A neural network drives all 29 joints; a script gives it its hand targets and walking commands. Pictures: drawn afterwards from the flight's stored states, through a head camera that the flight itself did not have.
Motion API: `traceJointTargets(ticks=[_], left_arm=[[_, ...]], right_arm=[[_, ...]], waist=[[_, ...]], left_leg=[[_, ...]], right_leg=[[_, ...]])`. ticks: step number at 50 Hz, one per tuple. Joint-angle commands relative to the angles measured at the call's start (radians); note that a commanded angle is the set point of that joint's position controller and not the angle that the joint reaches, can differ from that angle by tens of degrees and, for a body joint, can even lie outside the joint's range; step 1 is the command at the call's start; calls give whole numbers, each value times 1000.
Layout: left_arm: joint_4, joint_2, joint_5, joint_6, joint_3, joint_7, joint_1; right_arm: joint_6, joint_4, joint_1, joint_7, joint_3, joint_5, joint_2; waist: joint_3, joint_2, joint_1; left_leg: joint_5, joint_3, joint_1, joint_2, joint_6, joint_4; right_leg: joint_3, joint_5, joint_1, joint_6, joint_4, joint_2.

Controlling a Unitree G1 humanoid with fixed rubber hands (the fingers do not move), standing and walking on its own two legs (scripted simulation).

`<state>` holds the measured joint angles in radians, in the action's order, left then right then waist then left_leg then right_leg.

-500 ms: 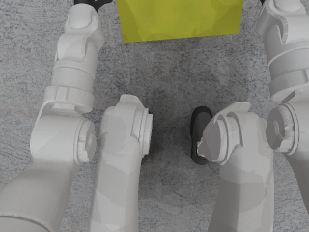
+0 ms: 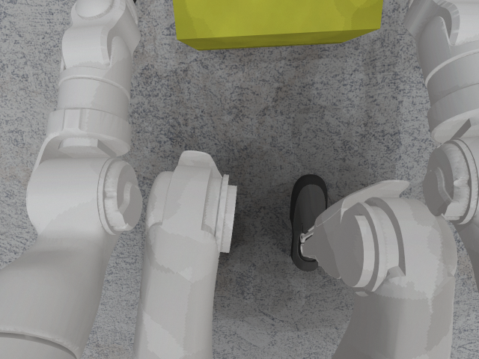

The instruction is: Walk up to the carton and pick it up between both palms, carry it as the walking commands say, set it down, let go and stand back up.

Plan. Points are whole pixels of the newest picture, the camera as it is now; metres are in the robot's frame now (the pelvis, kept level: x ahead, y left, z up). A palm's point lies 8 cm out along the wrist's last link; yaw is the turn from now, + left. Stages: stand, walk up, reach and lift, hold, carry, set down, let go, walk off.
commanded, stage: set down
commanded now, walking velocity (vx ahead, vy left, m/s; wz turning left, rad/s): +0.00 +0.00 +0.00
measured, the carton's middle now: out of the picture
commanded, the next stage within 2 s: none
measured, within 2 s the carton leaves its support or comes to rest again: rests again in 0.08 s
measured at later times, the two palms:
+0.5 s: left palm out of the picture +0.54 +0.22 -0.14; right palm out of the picture +0.58 -0.13 -0.14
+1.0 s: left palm out of the picture +0.55 +0.23 -0.14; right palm out of the picture +0.59 -0.13 -0.15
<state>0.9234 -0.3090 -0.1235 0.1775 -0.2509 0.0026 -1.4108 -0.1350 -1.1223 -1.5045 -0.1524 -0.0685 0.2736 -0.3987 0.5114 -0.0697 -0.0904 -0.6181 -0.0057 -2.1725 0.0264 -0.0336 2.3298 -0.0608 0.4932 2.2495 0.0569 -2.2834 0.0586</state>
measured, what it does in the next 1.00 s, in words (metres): stands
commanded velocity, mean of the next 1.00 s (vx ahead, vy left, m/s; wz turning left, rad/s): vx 0.00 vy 0.00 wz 0.00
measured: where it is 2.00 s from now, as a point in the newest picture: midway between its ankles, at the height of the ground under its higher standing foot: (255, 237)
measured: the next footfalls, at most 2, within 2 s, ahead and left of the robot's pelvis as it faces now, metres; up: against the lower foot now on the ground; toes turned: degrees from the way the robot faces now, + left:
none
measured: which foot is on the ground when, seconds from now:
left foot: down 0.00-1.00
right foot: down 0.00-1.00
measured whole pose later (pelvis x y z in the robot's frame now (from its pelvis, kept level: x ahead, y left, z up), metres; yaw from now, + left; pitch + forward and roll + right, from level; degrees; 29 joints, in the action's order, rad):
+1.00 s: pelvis +0.03 +0.01 -0.01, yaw +0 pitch +33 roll +1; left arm 0.94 -0.25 -0.05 0.08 -0.30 -0.05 -1.32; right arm -0.06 -1.10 -1.38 -0.08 -0.22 0.19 -0.36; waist 0.36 -0.08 -0.09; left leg -0.71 0.02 -2.24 0.03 0.00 2.38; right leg -0.04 0.59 2.31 0.03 -2.34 0.06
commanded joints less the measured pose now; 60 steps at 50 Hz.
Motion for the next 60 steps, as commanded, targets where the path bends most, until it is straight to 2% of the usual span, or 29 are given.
traceJointTargets(ticks=[1, 9, 17, 31, 48, 60], left_arm=[[-73, 832, -21, 42, 322, -246, -370], [-22, 859, 31, 40, 297, -241, -260], [4, 843, 52, 22, 290, -216, -160], [60, 789, 74, 1, 275, -210, -107], [114, 748, 97, -4, 250, -223, -70], [136, 716, 112, -2, 229, -224, -75]], right_arm=[[-39, 180, -468, 296, 290, 32, 1044], [-28, 150, -361, 319, 232, -19, 1040], [-18, 119, -255, 325, 212, -48, 1016], [-17, 62, -181, 322, 206, -73, 994], [-23, 7, -119, 321, 189, -95, 979], [-28, -7, -123, 326, 167, -99, 946]], waist=[[-1381, 18, -176], [-1209, 20, -146], [-1163, 21, -125], [-1070, 18, -132], [-970, 23, -121], [-922, 29, -116]], left_leg=[[266, 89, 353, 35, 66, -273], [345, 49, 345, 49, 64, -268], [399, 24, 393, 61, 63, -274], [358, 33, 333, 60, 69, -268], [335, 40, 275, 53, 71, -249], [298, 38, 287, 47, 72, -246]], right_leg=[[69, -134, -653, -44, 190, 68], [45, -157, -454, -41, 173, 72], [33, -161, -375, -39, 156, 81], [45, -150, -369, -34, 146, 86], [55, -156, -370, -34, 133, 86], [47, -116, -356, -37, 119, 82]])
